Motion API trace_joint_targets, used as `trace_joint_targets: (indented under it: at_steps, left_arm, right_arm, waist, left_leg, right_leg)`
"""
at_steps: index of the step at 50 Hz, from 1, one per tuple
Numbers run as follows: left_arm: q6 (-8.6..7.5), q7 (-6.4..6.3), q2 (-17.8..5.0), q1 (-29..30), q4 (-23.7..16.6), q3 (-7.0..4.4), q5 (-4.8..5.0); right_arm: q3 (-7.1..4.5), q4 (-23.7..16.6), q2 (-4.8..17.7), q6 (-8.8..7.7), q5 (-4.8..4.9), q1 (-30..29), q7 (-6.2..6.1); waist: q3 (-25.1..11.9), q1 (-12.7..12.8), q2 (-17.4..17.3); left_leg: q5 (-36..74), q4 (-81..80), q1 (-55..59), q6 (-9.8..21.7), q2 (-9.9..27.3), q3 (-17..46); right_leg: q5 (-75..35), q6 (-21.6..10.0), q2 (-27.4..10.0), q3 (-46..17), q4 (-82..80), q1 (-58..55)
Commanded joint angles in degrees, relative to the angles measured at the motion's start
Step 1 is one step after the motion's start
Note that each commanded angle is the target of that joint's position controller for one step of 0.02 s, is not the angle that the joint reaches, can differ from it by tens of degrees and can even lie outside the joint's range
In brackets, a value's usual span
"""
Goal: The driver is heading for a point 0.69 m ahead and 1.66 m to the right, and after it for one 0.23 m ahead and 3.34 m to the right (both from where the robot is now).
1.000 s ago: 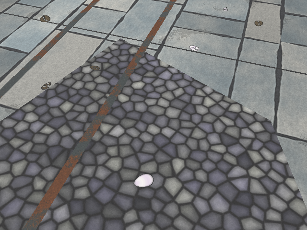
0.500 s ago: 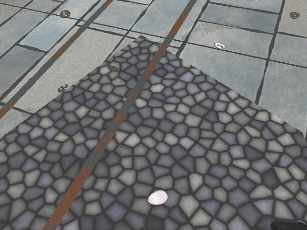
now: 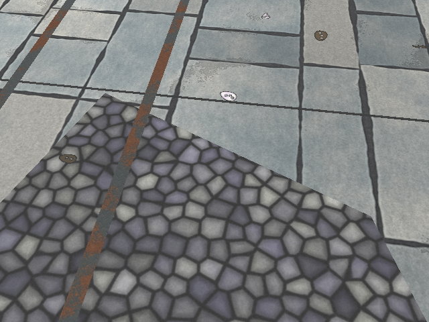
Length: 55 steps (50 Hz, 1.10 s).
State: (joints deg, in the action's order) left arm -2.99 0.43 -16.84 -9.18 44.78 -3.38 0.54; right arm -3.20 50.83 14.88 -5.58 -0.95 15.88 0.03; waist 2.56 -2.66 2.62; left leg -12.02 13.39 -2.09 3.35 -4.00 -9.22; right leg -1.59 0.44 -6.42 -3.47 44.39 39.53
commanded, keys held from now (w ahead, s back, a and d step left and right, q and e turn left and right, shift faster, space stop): e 1.00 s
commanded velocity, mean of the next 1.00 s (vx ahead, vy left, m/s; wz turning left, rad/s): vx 0.06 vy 0.00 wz -0.56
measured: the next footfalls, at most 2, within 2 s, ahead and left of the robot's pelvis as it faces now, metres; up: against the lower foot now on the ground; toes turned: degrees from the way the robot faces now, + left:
right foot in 0.14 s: +0.24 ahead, -0.12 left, +0.00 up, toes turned -6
left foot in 0.62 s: +0.28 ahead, +0.10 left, +0.00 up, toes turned -27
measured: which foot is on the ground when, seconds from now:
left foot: down 0.00-0.16, up 0.18-0.60, down 0.62-1.00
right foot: up 0.00-0.12, down 0.14-0.62, up 0.64-1.00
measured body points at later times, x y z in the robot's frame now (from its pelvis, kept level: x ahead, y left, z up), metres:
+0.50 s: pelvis +0.15 -0.02 -0.01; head +0.19 -0.05 +0.44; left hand +0.37 +0.22 -0.09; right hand +0.23 -0.33 -0.13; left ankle +0.24 +0.14 -0.70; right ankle +0.20 -0.11 -0.74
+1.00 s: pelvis +0.17 +0.00 +0.00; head +0.21 -0.02 +0.44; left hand +0.47 +0.13 -0.09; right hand +0.13 -0.31 -0.11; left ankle +0.24 +0.12 -0.74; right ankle +0.10 -0.11 -0.71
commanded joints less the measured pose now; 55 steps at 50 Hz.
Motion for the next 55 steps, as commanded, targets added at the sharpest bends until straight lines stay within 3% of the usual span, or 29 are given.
trace_joint_targets:
  at_steps: [1,5,6,7,8,9,10,11,12,13,15,20,24,28,30,31,32,33,34,35,37,40,44,49,51,52,53,54,55]
  left_arm:
    - [-0.38,1.54,-1.36,2.21,-5.23,0.1,-0.19]
    - [0.11,3.12,-4.89,0.35,-8.02,-1.47,-0.6]
    - [-0.02,3.23,-6.51,-4.11,-7.38,-2.4,-0.51]
    - [-0.31,2.61,-9.19,-10.25,-6.03,-3.76,-0.67]
    - [-0.02,1.1,-14.73,-12.92,-6.7,-5.0,-0.88]
    - [0.1,0.75,-17.52,-9.17,-9.5,-4.9,-1.84]
    - [0.61,1.06,-12.75,-8.38,-11.1,-3.97,-1.33]
    - [0.78,0.96,-10.29,-4.98,-11.89,-3.18,-0.97]
    - [1.21,0.72,-8.71,-2.78,-11.67,-2.85,-0.17]
    - [1.63,0.26,-7.44,-1.09,-12.03,-2.41,0.19]
    - [2.17,-0.12,-8.22,0.25,-13.02,-2.7,-0.98]
    - [3.04,-1.97,-9.97,-0.89,-13.92,-3.62,-0.55]
    - [4.16,-2.49,-9.77,-0.37,-14.74,-3.65,-0.66]
    - [4.88,-2.3,-9.47,-1.02,-15.2,-3.7,-0.48]
    - [5.36,-2.42,-9.17,0.19,-15.63,-3.59,0.27]
    - [5.52,-2.54,-8.08,-0.58,-15.69,-3.28,0.6]
    - [5.62,-2.39,-4.78,-3.47,-15.63,-2.47,0.16]
    - [4.87,-2.12,-7.19,-1.67,-18.0,-3.33,0.51]
    - [4.42,-1.95,-11.6,-2.96,-16.48,-4.66,-0.42]
    - [4.68,-1.83,-12.13,-4.02,-14.76,-5.13,0.0]
    - [5.92,-2.07,-9.08,-5.52,-13.12,-4.48,0.02]
    - [6.21,-1.6,-6.15,-1.23,-15.02,-3.28,1.01]
    - [6.01,-0.81,-4.6,2.34,-17.12,-2.28,0.59]
    - [6.51,0.24,-5.8,1.31,-17.42,-2.73,0.71]
    - [6.66,0.63,-5.63,-1.66,-16.46,-3.16,0.75]
    - [6.63,0.36,-6.52,-3.96,-15.53,-3.76,0.63]
    - [6.42,-0.29,-10.37,-6.55,-15.33,-5.06,0.7]
    - [6.02,-1.13,-16.97,-6.5,-17.16,-5.94,-0.04]
    - [4.5,-0.33,-14.69,-8.62,-16.98,-5.29,-1.98]
  right_arm:
    - [-1.94,-3.81,9.98,0.39,0.66,-3.34,-1.38]
    - [-2.81,-4.31,11.82,3.29,2.2,-4.55,-2.48]
    - [-2.87,-4.82,11.71,4.0,2.32,-5.23,-2.83]
    - [-2.44,-5.28,10.53,4.4,2.17,-4.83,-2.92]
    - [-1.12,-6.74,7.31,4.01,-0.16,-1.81,-2.51]
    - [0.3,-8.28,3.91,3.27,-0.88,3.6,-1.31]
    - [-0.82,-7.16,9.33,2.78,0.27,0.9,-0.29]
    - [-1.0,-8.84,9.8,2.94,1.86,-3.92,-0.17]
    - [-0.93,-8.57,8.65,3.47,1.37,-5.42,-0.8]
    - [-1.27,-8.62,9.3,4.32,0.8,-6.14,-1.56]
    - [-1.33,-8.71,8.46,5.34,0.57,-4.82,-1.81]
    - [-0.86,-9.06,6.86,5.58,0.54,-6.31,-2.7]
    - [-1.02,-9.89,7.01,5.25,0.93,-8.68,-2.4]
    - [-1.41,-10.23,7.64,3.81,1.4,-8.38,-1.51]
    - [-1.86,-9.3,7.87,3.2,1.51,-5.02,-0.88]
    - [-2.59,-8.79,9.75,3.12,1.05,-3.04,-0.82]
    - [-3.49,-9.44,13.89,3.57,-0.06,-2.83,-1.09]
    - [-4.01,-9.35,16.06,4.06,-1.88,-4.22,-0.94]
    - [-3.28,-11.5,12.66,3.88,-1.72,-7.53,-1.12]
    - [-2.67,-12.2,10.01,3.96,-0.92,-9.66,-1.49]
    - [-2.09,-12.79,8.27,4.29,0.64,-10.58,-1.97]
    - [-2.14,-12.57,8.82,5.32,0.16,-7.9,-2.61]
    - [-3.28,-12.31,11.73,6.19,0.28,-5.98,-2.63]
    - [-4.17,-12.17,13.71,5.98,1.69,-7.18,-1.34]
    - [-4.24,-11.92,13.67,5.81,2.84,-8.49,-1.18]
    - [-3.88,-11.08,12.08,5.59,3.06,-6.9,-1.06]
    - [-3.2,-10.56,9.37,5.37,1.66,-4.33,-0.8]
    - [-1.48,-13.61,5.35,5.16,-1.85,-5.52,-0.49]
    - [-2.48,-14.93,8.75,4.86,-0.53,-11.08,-1.05]
  waist:
    - [-1.45,0.59,-4.86]
    - [-3.87,2.87,-6.77]
    - [-6.06,5.13,-6.37]
    - [-9.41,8.01,-3.31]
    - [-15.08,7.11,7.19]
    - [-23.96,1.78,15.1]
    - [-28.03,6.0,4.74]
    - [-21.17,5.53,1.83]
    - [-14.39,3.89,-3.56]
    - [-11.23,2.82,-2.8]
    - [-9.39,0.97,1.0]
    - [-11.78,2.07,2.89]
    - [-9.99,3.19,5.41]
    - [-9.94,3.75,7.34]
    - [-9.79,1.51,7.22]
    - [-9.92,1.04,5.16]
    - [-10.42,3.17,-6.81]
    - [-6.12,3.93,-21.89]
    - [-5.63,3.95,-15.67]
    - [-5.71,4.55,-11.53]
    - [-4.88,4.19,-9.74]
    - [-4.0,1.76,-11.55]
    - [-5.92,-0.54,-13.31]
    - [-6.29,0.08,-14.3]
    - [-6.52,2.53,-13.3]
    - [-7.25,3.39,-11.0]
    - [-9.13,3.46,-1.39]
    - [-9.11,1.78,16.98]
    - [-13.76,7.39,11.75]
  left_leg:
    - [35.1,-0.62,-3.64,6.48,15.78,0.96]
    - [43.24,10.65,3.51,4.36,18.67,1.09]
    - [44.83,17.95,3.13,3.15,17.57,0.48]
    - [40.18,29.45,0.44,0.47,13.85,-1.17]
    - [13.44,47.01,-13.05,-3.31,8.85,-1.78]
    - [-29.17,66.72,-31.97,-6.55,-2.82,6.63]
    - [-25.76,69.29,-33.89,-5.39,0.98,16.49]
    - [-20.91,67.63,-35.98,-4.53,2.85,15.65]
    - [-17.2,62.45,-36.45,-4.76,5.1,14.86]
    - [-14.82,57.69,-34.56,-4.96,6.47,14.81]
    - [-11.71,52.54,-29.01,-5.62,5.39,13.6]
    - [-7.6,40.98,-27.94,-8.13,4.27,14.73]
    - [-5.65,34.01,-25.92,-8.14,3.38,15.31]
    - [-7.26,25.06,-22.21,-6.61,2.21,15.25]
    - [-1.81,13.64,-15.68,-4.91,2.07,13.91]
    - [2.43,8.33,-9.8,-3.28,5.94,15.75]
    - [6.06,5.27,-3.7,1.49,18.95,26.62]
    - [14.89,2.48,-7.13,10.22,26.45,39.3]
    - [17.72,3.73,-7.74,11.7,27.02,36.68]
    - [18.83,5.45,-7.67,9.15,23.52,30.29]
    - [20.1,6.91,-5.72,7.05,19.56,23.21]
    - [21.0,5.88,-3.15,7.93,17.65,17.23]
    - [22.39,6.23,0.24,9.06,20.13,14.72]
    - [22.41,7.8,-2.42,8.24,22.18,11.94]
    - [20.69,11.76,-3.95,5.76,21.7,9.91]
    - [16.77,16.06,-7.18,2.84,20.01,7.46]
    - [5.57,27.08,-16.64,-2.15,15.98,2.4]
    - [-26.94,44.68,-34.71,-7.68,7.8,0.78]
    - [-28.74,54.22,-36.99,-8.08,5.39,10.41]
  right_leg:
    - [-4.84,-0.18,1.67,3.82,-6.68,-7.6]
    - [6.98,-3.44,4.62,6.04,-9.84,-9.35]
    - [7.21,-4.81,6.55,6.93,-12.35,-14.5]
    - [-1.88,-6.79,8.38,6.48,-18.12,-23.44]
    - [-29.03,-11.43,-2.9,-8.99,-15.85,-38.25]
    - [-36.91,-26.06,-16.74,-35.45,-17.55,-53.81]
    - [-25.56,-24.67,-14.52,-32.86,-20.62,-52.09]
    - [-17.33,-21.44,-11.7,-25.72,-21.66,-45.92]
    - [-10.52,-17.99,-8.47,-20.78,-23.23,-37.9]
    - [-5.71,-16.36,-6.57,-18.39,-24.66,-31.51]
    - [-2.7,-15.37,-3.23,-16.56,-26.73,-23.97]
    - [1.98,-14.58,-1.83,-17.03,-25.74,-24.35]
    - [14.38,-12.87,-0.34,-20.16,-26.26,-22.58]
    - [10.99,-12.15,-0.5,-24.69,-23.9,-25.65]
    - [8.56,-10.37,1.22,-25.08,-21.16,-24.84]
    - [12.23,-8.02,3.69,-23.21,-18.12,-21.43]
    - [27.77,-4.52,9.85,-14.95,-5.78,-13.88]
    - [37.76,-1.55,16.29,-5.31,5.59,-3.24]
    - [35.23,0.43,12.16,-6.68,16.23,-2.73]
    - [31.56,1.34,11.66,-5.87,20.1,-3.03]
    - [26.84,3.62,10.6,-4.42,26.17,-1.26]
    - [23.44,5.25,8.69,-0.02,21.92,-0.33]
    - [24.37,5.61,5.56,2.48,10.09,-5.06]
    - [23.07,2.63,5.68,6.48,-3.52,-15.32]
    - [15.93,-0.12,6.8,8.01,-14.52,-21.66]
    - [10.3,-2.04,7.95,7.45,-20.51,-28.15]
    - [-5.12,-4.95,2.3,-1.7,-22.76,-39.04]
    - [-29.3,-14.23,-13.17,-22.85,-20.1,-46.15]
    - [-24.55,-22.28,-16.86,-26.64,-22.46,-41.74]
Velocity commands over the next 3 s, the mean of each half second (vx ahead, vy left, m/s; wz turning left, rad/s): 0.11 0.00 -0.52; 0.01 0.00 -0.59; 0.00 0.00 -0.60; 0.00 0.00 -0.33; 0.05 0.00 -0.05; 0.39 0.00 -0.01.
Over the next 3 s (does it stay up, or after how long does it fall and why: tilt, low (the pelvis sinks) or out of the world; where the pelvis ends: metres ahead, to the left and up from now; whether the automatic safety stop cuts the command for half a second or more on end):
stays up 0.28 -0.19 -0.01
